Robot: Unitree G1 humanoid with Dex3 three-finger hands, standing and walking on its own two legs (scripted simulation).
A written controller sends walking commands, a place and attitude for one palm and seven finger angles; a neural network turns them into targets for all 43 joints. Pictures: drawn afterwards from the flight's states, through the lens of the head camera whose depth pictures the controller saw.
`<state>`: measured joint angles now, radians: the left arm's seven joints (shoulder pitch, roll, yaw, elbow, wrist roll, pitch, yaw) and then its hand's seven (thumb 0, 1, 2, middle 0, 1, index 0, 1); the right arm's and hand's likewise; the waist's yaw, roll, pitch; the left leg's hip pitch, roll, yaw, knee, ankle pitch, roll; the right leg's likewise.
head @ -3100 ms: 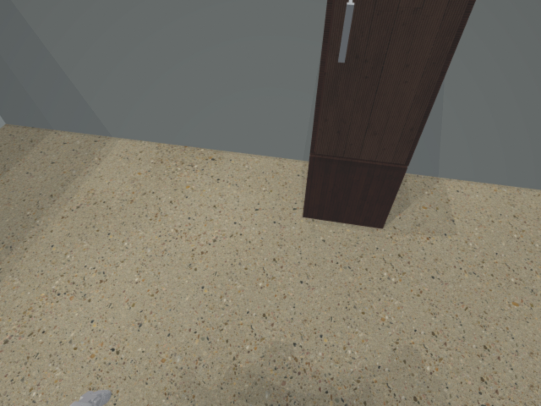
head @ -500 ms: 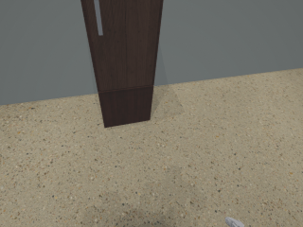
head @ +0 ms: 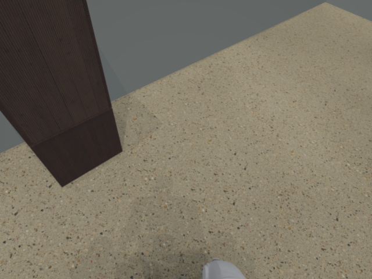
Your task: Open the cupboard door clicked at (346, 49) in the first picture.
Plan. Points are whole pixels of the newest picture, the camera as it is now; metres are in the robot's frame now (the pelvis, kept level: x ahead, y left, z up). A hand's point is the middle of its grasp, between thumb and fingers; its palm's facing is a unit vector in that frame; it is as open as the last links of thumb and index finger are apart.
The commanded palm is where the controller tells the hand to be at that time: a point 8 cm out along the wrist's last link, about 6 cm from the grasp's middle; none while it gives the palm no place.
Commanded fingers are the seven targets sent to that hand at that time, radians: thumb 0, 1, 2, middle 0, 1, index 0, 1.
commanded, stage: walk to a spot facing it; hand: left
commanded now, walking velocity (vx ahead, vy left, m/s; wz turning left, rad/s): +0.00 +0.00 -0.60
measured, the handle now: out of the picture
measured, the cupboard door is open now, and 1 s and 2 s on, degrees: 0 0 0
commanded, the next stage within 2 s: turn to face it in 1.98 s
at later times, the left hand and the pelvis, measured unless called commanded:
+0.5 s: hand (93, 251) +0.20 +0.23 -0.17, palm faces -0.21 -0.94 -0.25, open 7.4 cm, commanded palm none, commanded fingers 0.00 0.90 0.90 -0.20 -0.30 -0.20 -0.30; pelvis +0.10 +0.03 +0.00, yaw -17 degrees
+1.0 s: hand (135, 207) +0.31 +0.13 -0.14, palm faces -0.57 -0.76 -0.31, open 7.4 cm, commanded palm none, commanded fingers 0.00 0.90 0.90 -0.20 -0.30 -0.20 -0.30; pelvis +0.09 +0.03 -0.01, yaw -37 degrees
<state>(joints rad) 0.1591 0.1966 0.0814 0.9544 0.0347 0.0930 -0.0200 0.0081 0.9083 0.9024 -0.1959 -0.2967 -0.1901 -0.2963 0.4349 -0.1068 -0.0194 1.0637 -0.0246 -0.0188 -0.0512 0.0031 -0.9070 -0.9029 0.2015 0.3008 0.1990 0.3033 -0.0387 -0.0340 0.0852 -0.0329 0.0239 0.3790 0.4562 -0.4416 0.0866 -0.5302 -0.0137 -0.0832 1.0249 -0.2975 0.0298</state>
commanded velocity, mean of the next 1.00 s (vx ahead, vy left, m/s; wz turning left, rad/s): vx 0.00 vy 0.00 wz -0.60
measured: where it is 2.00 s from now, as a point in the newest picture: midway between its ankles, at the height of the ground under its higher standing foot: outside the picture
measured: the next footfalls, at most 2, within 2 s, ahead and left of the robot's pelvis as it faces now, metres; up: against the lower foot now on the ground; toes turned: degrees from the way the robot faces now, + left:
right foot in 0.16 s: +0.08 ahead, -0.10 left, +0.00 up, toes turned -11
left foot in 0.52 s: +0.23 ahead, +0.15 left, +0.00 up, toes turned -13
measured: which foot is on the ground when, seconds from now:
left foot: down 0.00-0.16, up 0.18-0.50, down 0.52-0.92, up 0.94-1.00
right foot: up 0.00-0.14, down 0.16-0.52, up 0.54-0.92, down 0.94-1.00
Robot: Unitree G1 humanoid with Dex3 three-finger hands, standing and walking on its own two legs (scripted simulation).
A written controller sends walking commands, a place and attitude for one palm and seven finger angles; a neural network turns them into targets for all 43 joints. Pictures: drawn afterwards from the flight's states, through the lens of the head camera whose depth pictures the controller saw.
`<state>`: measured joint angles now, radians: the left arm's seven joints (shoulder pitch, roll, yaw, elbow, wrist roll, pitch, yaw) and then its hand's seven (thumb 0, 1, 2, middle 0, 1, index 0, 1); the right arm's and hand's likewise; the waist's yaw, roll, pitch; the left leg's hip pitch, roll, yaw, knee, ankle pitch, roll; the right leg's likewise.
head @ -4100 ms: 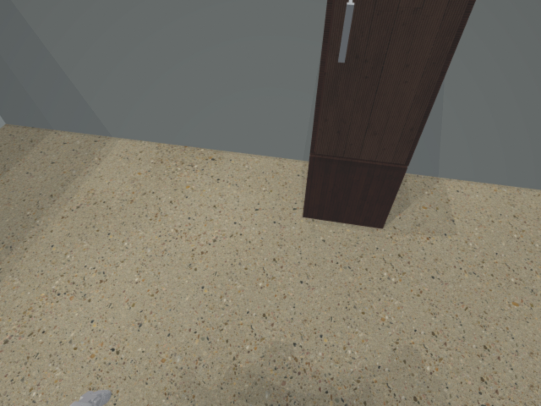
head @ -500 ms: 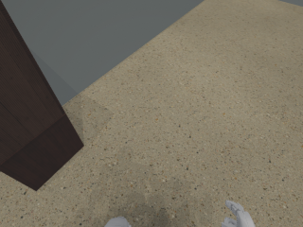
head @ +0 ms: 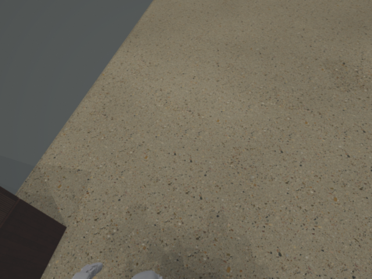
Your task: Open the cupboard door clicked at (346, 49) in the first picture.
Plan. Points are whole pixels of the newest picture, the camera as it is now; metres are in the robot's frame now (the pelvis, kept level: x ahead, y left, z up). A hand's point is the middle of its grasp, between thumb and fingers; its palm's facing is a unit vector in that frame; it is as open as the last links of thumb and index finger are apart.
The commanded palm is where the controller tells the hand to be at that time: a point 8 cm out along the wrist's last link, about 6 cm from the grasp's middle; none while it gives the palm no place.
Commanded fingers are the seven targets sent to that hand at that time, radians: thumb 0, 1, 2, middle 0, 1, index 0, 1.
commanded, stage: walk to a spot facing it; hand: left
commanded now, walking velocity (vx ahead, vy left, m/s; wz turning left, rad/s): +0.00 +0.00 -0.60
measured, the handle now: out of the picture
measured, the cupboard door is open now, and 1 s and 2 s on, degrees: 0 0 0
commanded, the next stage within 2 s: turn to face it in 0.98 s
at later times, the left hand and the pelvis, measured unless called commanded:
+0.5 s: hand out of the picture +0.11 +0.21 -0.16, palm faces -0.21 -0.96 -0.19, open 7.4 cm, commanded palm none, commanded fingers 0.00 0.90 0.90 -0.20 -0.30 -0.20 -0.30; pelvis +0.01 +0.03 +0.01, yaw -17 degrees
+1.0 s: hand (194, 209) +0.32 +0.01 -0.15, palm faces -0.59 -0.77 -0.22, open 7.4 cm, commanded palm none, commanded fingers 0.00 0.90 0.90 -0.20 -0.30 -0.20 -0.30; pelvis +0.09 -0.07 -0.01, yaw -35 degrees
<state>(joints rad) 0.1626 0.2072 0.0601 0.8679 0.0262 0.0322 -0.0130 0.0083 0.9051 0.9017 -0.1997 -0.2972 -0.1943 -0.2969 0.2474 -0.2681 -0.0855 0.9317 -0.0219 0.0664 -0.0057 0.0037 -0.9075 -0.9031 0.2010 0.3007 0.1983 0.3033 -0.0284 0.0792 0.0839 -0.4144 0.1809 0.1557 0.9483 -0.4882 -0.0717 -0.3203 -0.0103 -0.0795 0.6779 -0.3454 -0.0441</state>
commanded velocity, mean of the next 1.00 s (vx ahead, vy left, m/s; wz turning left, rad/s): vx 0.16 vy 0.00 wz -0.58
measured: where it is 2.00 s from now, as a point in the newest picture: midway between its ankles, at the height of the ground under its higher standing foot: outside the picture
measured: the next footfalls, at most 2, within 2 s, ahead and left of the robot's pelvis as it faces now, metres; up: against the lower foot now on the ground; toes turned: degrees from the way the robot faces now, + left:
left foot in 0.44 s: +0.05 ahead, +0.13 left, +0.00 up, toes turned -11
right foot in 0.92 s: +0.12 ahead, -0.19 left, +0.00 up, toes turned -41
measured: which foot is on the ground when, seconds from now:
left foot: up 0.00-0.42, down 0.44-0.92, up 0.94-1.00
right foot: down 0.00-0.44, up 0.46-0.90, down 0.92-1.00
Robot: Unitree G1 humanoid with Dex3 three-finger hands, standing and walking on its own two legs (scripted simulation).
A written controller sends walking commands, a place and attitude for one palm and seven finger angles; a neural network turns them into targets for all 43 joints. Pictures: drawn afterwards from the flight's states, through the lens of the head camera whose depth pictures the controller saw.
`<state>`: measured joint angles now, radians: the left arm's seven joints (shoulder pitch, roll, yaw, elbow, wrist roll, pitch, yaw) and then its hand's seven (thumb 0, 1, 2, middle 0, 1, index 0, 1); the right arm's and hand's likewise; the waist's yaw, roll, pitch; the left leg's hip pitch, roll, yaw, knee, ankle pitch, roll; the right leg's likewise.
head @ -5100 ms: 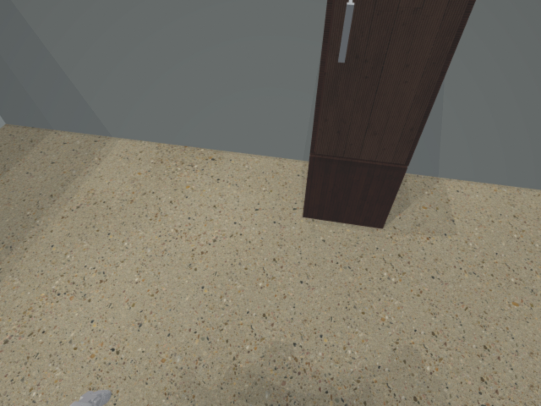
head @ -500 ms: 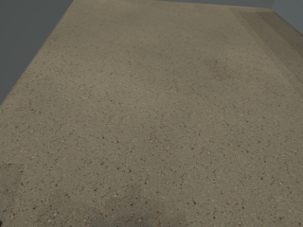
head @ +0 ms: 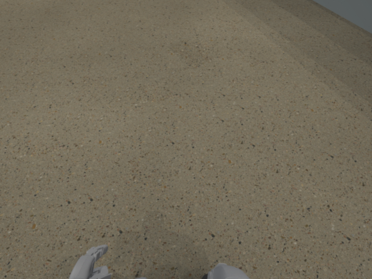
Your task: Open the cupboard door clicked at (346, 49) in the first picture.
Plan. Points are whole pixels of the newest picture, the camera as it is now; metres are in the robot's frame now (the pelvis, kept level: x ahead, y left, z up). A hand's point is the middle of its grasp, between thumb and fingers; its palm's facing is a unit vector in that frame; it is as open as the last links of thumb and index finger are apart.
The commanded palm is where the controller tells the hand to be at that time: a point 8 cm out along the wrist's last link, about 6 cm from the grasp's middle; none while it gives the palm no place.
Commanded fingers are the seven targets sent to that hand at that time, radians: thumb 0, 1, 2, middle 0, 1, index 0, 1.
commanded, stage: turn to face it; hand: left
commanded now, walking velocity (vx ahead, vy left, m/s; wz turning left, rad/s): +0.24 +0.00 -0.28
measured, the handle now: out of the picture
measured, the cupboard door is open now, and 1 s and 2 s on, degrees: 0 0 0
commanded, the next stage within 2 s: none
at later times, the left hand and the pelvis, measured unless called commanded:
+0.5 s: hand (101, 276) +0.15 +0.22 -0.17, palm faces +0.14 -0.98 -0.17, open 7.4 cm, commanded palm none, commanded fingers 0.00 0.90 0.90 -0.20 -0.30 -0.20 -0.30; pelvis +0.13 +0.03 +0.01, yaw +5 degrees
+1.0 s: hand (109, 259) +0.18 +0.19 -0.12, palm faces +0.36 -0.88 -0.30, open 7.4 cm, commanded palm none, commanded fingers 0.00 0.90 0.90 -0.20 -0.30 -0.20 -0.30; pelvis +0.13 -0.04 +0.02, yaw +23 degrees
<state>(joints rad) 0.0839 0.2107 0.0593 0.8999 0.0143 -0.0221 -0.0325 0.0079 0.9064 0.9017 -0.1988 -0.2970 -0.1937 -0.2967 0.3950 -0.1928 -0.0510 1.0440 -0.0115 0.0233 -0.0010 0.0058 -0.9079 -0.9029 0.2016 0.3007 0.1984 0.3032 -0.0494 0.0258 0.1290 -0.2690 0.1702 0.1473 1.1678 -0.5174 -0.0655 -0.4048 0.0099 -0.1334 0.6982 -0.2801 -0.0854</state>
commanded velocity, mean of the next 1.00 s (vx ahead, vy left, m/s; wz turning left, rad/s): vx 0.01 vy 0.00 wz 0.56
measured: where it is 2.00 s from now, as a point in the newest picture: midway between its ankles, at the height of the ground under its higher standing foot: outside the picture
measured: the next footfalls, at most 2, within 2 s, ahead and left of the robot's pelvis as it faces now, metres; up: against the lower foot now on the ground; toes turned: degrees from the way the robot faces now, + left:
left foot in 0.38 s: +0.21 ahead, +0.12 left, +0.00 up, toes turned +11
right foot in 0.92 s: +0.20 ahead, -0.13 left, +0.00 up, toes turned +19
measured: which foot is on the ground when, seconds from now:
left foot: up 0.00-0.36, down 0.38-0.92, up 0.94-1.00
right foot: down 0.00-0.40, up 0.42-0.90, down 0.92-1.00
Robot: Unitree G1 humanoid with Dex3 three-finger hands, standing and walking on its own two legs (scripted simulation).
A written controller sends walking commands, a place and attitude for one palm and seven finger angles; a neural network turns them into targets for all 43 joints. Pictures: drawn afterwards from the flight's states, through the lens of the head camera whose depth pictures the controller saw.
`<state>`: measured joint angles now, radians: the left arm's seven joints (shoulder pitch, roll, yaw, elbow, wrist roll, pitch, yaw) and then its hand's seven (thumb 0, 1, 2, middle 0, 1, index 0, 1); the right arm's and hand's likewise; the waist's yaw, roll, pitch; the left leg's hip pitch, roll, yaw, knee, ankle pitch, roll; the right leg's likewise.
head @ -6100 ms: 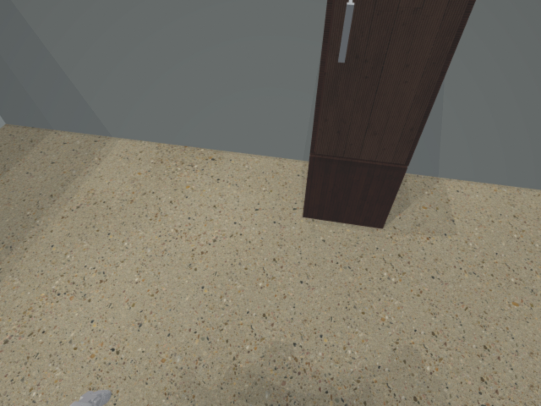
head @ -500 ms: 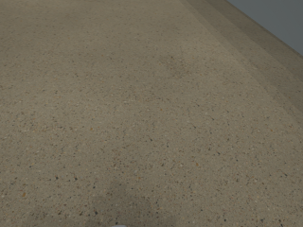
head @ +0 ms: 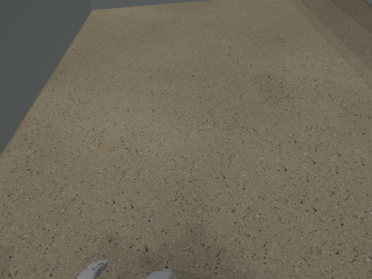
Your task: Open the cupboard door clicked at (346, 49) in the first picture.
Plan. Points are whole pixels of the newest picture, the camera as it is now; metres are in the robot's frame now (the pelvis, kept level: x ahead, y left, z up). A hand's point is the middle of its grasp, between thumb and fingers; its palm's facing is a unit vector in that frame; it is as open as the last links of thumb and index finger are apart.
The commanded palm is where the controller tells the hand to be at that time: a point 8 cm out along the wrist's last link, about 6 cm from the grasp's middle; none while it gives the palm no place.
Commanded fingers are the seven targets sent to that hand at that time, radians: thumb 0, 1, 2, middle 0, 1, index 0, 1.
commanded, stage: turn to face it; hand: left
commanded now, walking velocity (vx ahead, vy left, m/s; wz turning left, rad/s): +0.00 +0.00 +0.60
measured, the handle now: out of the picture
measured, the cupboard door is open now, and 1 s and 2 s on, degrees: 0 0 0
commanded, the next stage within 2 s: none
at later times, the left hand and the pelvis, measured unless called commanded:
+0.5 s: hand out of the picture -0.08 +0.24 -0.18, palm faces +0.36 -0.89 -0.27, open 7.4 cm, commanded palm none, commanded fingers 0.00 0.90 0.90 -0.20 -0.30 -0.20 -0.30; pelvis -0.01 +0.03 -0.01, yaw +19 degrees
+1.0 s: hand out of the picture +0.01 +0.22 -0.12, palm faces +0.54 -0.78 -0.31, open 7.4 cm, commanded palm none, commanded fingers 0.00 0.90 0.90 -0.20 -0.30 -0.20 -0.30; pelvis +0.01 -0.02 +0.00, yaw +37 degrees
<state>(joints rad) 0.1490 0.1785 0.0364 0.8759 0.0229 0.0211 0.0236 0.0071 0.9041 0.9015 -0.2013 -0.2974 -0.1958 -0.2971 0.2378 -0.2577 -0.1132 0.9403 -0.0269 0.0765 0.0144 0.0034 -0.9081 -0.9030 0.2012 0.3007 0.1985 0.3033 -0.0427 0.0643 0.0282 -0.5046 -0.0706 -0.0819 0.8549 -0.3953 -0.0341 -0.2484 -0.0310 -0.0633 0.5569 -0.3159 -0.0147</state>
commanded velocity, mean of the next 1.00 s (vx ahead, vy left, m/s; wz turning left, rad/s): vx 0.00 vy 0.00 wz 0.60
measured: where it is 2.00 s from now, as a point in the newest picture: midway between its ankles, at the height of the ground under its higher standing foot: outside the picture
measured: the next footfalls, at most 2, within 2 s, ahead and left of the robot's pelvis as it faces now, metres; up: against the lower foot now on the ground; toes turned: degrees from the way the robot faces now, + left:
left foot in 0.42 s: -0.02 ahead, +0.13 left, +0.00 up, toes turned +24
right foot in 0.88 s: +0.10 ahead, -0.08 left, +0.00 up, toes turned +30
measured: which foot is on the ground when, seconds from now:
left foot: up 0.00-0.40, down 0.42-0.88, up 0.90-1.00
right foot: down 0.00-0.42, up 0.44-0.86, down 0.88-1.00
